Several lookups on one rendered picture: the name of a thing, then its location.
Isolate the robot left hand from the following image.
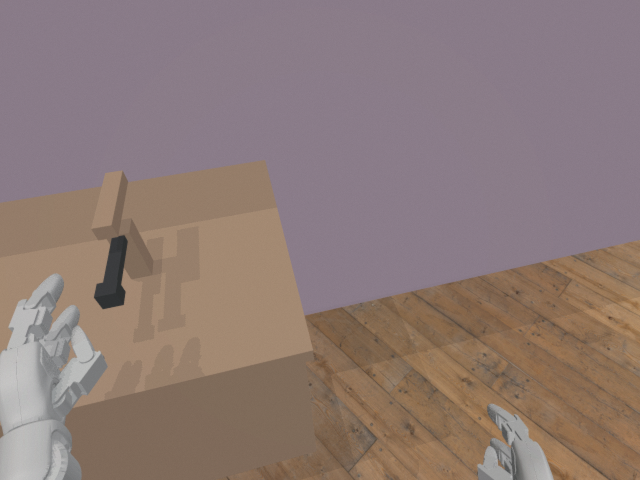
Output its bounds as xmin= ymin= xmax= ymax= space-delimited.
xmin=0 ymin=273 xmax=108 ymax=435

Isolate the counter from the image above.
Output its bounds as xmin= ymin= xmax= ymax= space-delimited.
xmin=0 ymin=160 xmax=317 ymax=480

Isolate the robot right hand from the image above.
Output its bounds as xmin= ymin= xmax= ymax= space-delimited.
xmin=477 ymin=404 xmax=554 ymax=480

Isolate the tap lever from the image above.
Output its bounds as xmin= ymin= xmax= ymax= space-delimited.
xmin=94 ymin=235 xmax=128 ymax=309

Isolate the robot left forearm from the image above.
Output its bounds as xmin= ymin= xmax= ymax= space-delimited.
xmin=0 ymin=419 xmax=82 ymax=480

